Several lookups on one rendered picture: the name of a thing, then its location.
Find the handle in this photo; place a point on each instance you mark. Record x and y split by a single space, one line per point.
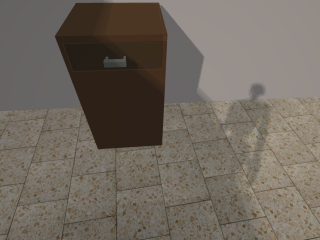
114 63

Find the cabinet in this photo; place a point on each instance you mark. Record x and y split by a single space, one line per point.
124 107

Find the drawer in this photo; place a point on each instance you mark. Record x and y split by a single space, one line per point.
90 56

